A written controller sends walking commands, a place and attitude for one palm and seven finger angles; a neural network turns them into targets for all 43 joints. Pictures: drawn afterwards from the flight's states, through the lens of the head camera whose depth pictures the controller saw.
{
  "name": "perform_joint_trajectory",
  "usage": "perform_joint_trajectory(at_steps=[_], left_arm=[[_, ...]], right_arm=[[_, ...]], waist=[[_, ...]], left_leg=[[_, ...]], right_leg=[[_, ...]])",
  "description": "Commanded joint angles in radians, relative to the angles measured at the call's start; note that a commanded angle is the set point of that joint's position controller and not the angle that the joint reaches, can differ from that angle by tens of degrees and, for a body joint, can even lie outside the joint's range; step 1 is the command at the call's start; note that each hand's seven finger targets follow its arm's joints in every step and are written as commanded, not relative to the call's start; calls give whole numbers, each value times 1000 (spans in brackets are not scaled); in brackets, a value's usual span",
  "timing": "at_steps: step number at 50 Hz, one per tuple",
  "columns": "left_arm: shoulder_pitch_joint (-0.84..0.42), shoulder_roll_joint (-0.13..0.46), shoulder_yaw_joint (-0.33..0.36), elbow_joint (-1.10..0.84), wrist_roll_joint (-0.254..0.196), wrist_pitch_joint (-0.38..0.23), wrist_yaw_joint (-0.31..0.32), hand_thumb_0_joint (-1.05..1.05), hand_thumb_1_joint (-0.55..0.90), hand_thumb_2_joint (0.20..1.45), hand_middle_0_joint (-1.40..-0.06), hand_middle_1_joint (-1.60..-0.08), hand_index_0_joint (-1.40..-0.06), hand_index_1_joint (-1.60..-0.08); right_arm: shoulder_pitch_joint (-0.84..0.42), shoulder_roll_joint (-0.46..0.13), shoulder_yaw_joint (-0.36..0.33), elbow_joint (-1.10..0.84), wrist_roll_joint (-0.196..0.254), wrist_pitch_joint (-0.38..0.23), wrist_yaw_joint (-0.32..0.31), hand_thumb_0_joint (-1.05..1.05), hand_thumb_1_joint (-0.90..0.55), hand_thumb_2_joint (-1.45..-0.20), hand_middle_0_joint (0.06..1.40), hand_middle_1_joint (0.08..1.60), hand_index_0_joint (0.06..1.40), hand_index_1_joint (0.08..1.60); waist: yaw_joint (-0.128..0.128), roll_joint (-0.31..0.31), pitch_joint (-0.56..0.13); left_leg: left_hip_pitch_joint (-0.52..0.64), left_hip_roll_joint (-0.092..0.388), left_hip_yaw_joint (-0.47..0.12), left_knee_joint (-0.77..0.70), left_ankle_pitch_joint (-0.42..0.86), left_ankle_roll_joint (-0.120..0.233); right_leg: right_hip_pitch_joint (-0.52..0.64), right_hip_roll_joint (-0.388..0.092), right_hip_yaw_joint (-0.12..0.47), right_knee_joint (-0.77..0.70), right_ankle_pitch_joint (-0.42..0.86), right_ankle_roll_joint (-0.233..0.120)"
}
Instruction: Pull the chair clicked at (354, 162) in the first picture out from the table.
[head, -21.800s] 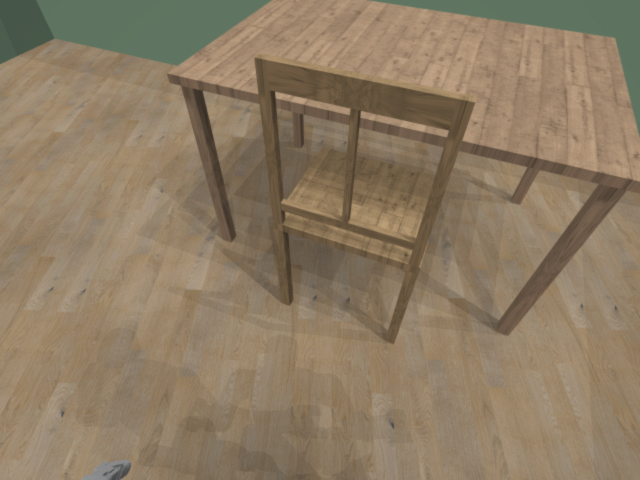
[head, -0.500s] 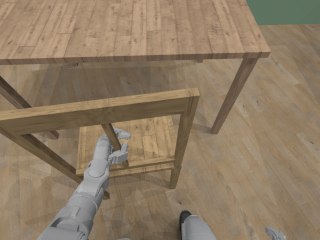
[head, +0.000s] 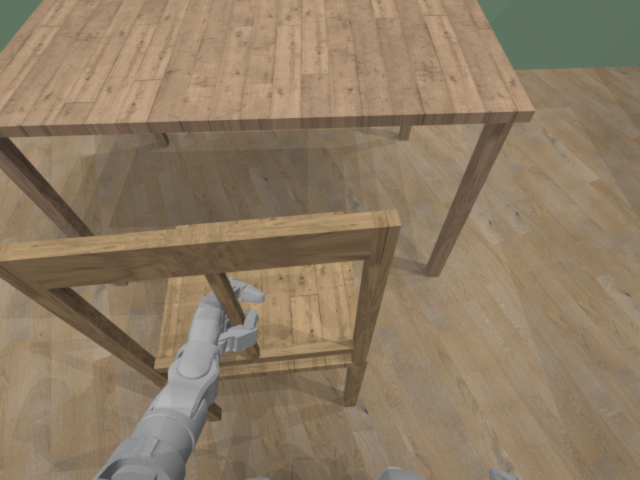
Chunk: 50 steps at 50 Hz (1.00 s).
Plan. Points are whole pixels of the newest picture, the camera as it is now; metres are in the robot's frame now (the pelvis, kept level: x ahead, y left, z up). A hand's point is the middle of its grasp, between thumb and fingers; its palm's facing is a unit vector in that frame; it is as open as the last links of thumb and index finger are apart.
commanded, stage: step backward, pulling the chair out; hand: left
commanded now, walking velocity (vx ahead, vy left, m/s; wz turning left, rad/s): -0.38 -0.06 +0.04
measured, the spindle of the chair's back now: (238, 319) +0.34 +0.14 -0.08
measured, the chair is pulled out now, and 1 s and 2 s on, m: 0.26 0.45 0.65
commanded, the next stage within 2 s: stop walking, hand still on the chair in 1.32 s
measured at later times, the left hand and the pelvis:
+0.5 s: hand (239, 387) +0.24 +0.12 -0.06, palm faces -0.04 -0.98 -0.20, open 5.1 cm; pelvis -0.08 -0.01 +0.01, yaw -3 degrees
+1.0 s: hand out of the picture +0.13 +0.11 -0.06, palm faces -0.03 -0.98 -0.21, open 5.1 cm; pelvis -0.20 -0.02 +0.01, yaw -2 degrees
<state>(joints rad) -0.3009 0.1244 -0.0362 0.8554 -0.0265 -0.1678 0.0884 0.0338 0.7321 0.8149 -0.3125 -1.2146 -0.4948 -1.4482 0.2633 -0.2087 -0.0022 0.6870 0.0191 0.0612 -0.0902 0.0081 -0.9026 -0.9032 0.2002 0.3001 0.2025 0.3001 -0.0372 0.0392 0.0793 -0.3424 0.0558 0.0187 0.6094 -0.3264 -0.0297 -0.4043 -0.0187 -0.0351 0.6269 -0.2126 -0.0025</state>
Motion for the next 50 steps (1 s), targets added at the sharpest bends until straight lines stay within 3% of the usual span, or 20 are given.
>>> perform_joint_trajectory(at_steps=[1, 3, 6, 9, 11, 13, 16, 19, 21, 24, 26, 29, 30, 33, 35, 38, 40, 44, 48, 50], left_arm=[[-376, 125, -13, -118, 56, -100, -2, 0, 900, 900, -500, -1450, -500, -1450], [-375, 197, 46, -114, 45, -101, 3, 0, 900, 900, -500, -1450, -500, -1450], [-286, 188, 48, -103, 33, -79, 4, 0, 900, 900, -500, -1450, -500, -1450], [-233, 163, 33, -175, 24, -70, 4, 0, 900, 900, -500, -1450, -500, -1450], [-186, 127, 8, -243, 13, -69, 1, 0, 900, 900, -500, -1450, -500, -1450], [-175, 105, 7, -326, 20, -69, -9, 0, 900, 900, -500, -1450, -500, -1450], [-159, 108, 20, -355, 30, -65, 0, 0, 900, 900, -500, -1450, -500, -1450], [-208, 110, 13, -334, 38, -81, 3, 0, 900, 900, -500, -1450, -500, -1450], [-234, 140, 20, -303, 53, -92, -1, 0, 900, 900, -500, -1450, -500, -1450], [-297, 226, 63, -263, 56, -110, 5, 0, 900, 900, -500, -1450, -500, -1450], [-264, 263, 100, -216, 42, -105, 12, 0, 900, 900, -500, -1450, -500, -1450], [-256, 245, 97, -181, 44, -95, 8, 0, 900, 900, -500, -1450, -500, -1450], [-235, 240, 90, -164, 38, -79, 10, 0, 900, 900, -500, -1450, -500, -1450], [-223, 209, 69, -174, 25, -66, 13, 0, 900, 900, -500, -1450, -500, -1450], [-208, 176, 43, -195, 19, -63, 13, 0, 900, 900, -500, -1450, -500, -1450], [-235, 116, 4, -282, 27, -66, -6, 0, 900, 900, -500, -1450, -500, -1450], [-218, 135, 30, -293, 30, -62, 0, 0, 900, 900, -500, -1450, -500, -1450], [-203, 137, 27, -276, 36, -83, -8, 0, 900, 900, -500, -1450, -500, -1450], [-243, 257, 93, -240, 38, -94, 0, 0, 900, 900, -500, -1450, -500, -1450], [-195, 260, 98, -199, 30, -77, 1, 0, 900, 900, -500, -1450, -500, -1450]], right_arm=[[19, -146, -63, -51, -4, -47, -20, 0, -900, -900, 200, 300, 200, 300], [-9, -148, -65, -48, 3, -38, -33, 0, -900, -900, 200, 300, 200, 300], [-47, -144, -51, -80, 14, -22, -32, 0, -900, -900, 200, 300, 200, 300], [-57, -149, -45, -111, 13, -12, -38, 0, -900, -900, 200, 300, 200, 300], [-69, -175, -56, -143, 7, 2, -34, 0, -900, -900, 200, 300, 200, 300], [-106, -147, -47, -171, -9, 11, -9, 0, -900, -900, 200, 300, 200, 300], [-107, -132, -51, -166, -20, -4, 19, 0, -900, -900, 200, 300, 200, 300], [-38, -144, -60, -132, -5, -29, 25, 0, -900, -900, 200, 300, 200, 300], [-21, -150, -61, -118, -8, -32, 16, 0, -900, -900, 200, 300, 200, 300], [-22, -138, -64, -106, -4, -23, -15, 0, -900, -900, 200, 300, 200, 300], [-56, -143, -66, -107, 6, -26, -28, 0, -900, -900, 200, 300, 200, 300], [-109, -131, -41, -116, 8, -30, -26, 0, -900, -900, 200, 300, 200, 300], [-109, -137, -37, -104, 7, -29, -30, 0, -900, -900, 200, 300, 200, 300], [-73, -150, -32, -99, 8, -31, -38, 0, -900, -900, 200, 300, 200, 300], [-81, -185, -51, -118, 2, -18, -34, 0, -900, -900, 200, 300, 200, 300], [-99, -143, -43, -138, -19, -3, -1, 0, -900, -900, 200, 300, 200, 300], [-88, -145, -53, -136, -15, -6, 11, 0, -900, -900, 200, 300, 200, 300], [-32, -150, -60, -127, 4, -26, 14, 0, -900, -900, 200, 300, 200, 300], [-65, -149, -64, -119, 13, -33, -19, 0, -900, -900, 200, 300, 200, 300], [-101, -150, -49, -121, 10, -37, -23, 0, -900, -900, 200, 300, 200, 300]], waist=[[-25, -108, -331], [-15, -141, -426], [7, -135, -434], [-3, -156, -432], [-1, 9, -426], [18, 232, -409], [28, 264, -343], [-5, 167, -375], [-19, 93, -391], [-36, -59, -421], [-13, -156, -440], [19, -177, -374], [16, -141, -360], [1, -147, -387], [1, 39, -350], [10, 282, -350], [17, 270, -338], [-4, 84, -397], [-5, -185, -402], [18, -121, -366]], left_leg=[[93, 98, -35, 50, 368, -15], [5, 30, -20, 82, 40, -22], [-18, 29, -66, 59, -47, -6], [86, 60, -53, -115, 196, 8], [189, 176, -136, -210, 567, 69], [198, 258, -204, -225, 720, 128], [206, 310, -203, -220, 691, 162], [411, 279, -161, -85, 883, 120], [359, 223, -112, -49, 804, 81], [196, 107, 24, -29, 451, 3], [79, 39, 11, 73, 98, -4], [-17, 14, -63, 142, -94, 9], [4, 21, -75, 100, -70, 6], [95, 62, -76, -137, 218, 21], [177, 191, -199, -209, 600, 93], [186, 274, -246, -228, 714, 156], [170, 294, -249, -219, 674, 167], [243, 207, -158, -45, 701, 93], [52, 14, -31, 132, -1, -3], [7, 9, -80, 180, -89, 2]], right_leg=[[289, -208, 147, -160, 797, -88], [429, -283, 223, -135, 994, -116], [423, -312, 209, -134, 878, -114], [361, -236, 121, -108, 688, -64], [254, -94, 41, -50, 432, 10], [162, -34, 26, 108, 44, 10], [63, -14, 21, 136, -266, -11], [87, -20, 20, -156, -15, -12], [184, -39, 32, -244, 292, -15], [316, -174, 121, -194, 718, -57], [382, -254, 170, -180, 907, -71], [320, -307, 178, -212, 684, -87], [307, -309, 172, -203, 646, -110], [324, -226, 93, -116, 567, -60], [212, -83, 35, -47, 323, 10], [141, -36, 32, 77, -88, 3], [128, -17, 30, 73, -227, -9], [287, -54, 55, -240, 328, -20], [324, -281, 175, -224, 704, -122], [278, -318, 191, -223, 603, -139]])
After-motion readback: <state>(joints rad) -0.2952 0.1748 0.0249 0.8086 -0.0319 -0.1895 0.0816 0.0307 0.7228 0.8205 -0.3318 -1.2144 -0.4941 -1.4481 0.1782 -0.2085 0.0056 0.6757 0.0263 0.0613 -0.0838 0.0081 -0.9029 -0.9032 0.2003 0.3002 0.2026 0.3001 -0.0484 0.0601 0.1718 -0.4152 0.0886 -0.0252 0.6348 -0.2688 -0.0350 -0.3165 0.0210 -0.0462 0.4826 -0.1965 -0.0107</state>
